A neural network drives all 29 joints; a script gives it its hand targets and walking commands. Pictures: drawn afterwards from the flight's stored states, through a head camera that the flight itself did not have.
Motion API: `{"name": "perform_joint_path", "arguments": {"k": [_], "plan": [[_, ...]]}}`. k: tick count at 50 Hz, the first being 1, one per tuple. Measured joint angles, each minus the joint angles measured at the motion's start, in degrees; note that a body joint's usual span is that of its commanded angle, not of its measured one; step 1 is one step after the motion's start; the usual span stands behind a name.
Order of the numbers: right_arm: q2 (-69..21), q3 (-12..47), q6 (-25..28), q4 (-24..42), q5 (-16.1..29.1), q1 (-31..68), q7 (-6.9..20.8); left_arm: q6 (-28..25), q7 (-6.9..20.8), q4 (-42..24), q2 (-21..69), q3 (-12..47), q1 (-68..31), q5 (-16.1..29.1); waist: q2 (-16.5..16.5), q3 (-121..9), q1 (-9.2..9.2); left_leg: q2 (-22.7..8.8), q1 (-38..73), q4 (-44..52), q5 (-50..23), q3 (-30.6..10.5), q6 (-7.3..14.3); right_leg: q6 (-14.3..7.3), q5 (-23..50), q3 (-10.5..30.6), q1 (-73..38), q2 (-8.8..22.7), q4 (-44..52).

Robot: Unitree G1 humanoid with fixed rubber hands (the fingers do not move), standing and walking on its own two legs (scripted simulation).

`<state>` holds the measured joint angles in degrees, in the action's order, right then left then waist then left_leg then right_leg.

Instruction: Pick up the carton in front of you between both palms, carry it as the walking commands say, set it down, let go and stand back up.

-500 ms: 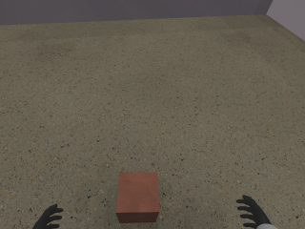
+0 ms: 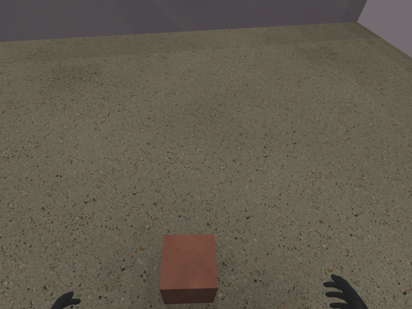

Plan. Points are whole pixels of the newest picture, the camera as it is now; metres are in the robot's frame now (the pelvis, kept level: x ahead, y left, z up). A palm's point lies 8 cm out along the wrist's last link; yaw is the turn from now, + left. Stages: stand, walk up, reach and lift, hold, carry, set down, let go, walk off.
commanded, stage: stand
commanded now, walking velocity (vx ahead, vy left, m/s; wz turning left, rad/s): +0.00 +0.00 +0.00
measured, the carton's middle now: (189, 269) +0.37 +0.04 -0.65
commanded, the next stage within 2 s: none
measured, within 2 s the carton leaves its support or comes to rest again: neither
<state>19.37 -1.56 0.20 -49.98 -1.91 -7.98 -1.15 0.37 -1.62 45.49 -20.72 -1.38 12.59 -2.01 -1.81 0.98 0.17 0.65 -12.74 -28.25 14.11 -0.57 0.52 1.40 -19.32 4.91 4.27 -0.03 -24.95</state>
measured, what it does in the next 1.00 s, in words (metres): stands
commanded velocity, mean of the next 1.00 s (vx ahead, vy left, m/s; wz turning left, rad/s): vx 0.00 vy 0.00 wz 0.00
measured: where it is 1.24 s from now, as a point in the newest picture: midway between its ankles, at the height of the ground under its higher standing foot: outside the picture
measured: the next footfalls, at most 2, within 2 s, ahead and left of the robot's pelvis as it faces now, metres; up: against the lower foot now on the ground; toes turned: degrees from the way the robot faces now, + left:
none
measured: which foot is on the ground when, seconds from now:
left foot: down 0.00-1.00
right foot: down 0.00-1.00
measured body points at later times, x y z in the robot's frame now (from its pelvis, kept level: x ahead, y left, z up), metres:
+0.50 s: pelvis -0.01 +0.00 +0.00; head -0.02 +0.01 +0.45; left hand +0.08 +0.31 -0.12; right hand +0.10 -0.31 -0.10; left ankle +0.01 +0.11 -0.74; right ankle -0.06 -0.14 -0.74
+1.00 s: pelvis -0.02 +0.00 +0.01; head -0.02 +0.01 +0.46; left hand +0.07 +0.31 -0.12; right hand +0.09 -0.32 -0.10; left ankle +0.01 +0.11 -0.74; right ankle -0.06 -0.14 -0.74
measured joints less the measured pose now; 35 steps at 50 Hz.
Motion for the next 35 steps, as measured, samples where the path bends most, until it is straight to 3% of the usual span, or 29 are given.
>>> {"name": "perform_joint_path", "arguments": {"k": [35], "plan": [[2.0,0.7,0.3,-7.8,0.8,1.3,0.5,-0.6,0.7,8.3,-1.4,0.7,-1.8,0.5,0.7,0.8,0.30,-0.1,1.5,4.0,-3.6,-0.7,-0.2,-0.1,3.2,-0.7,-1.4,0.0,3.5]]}}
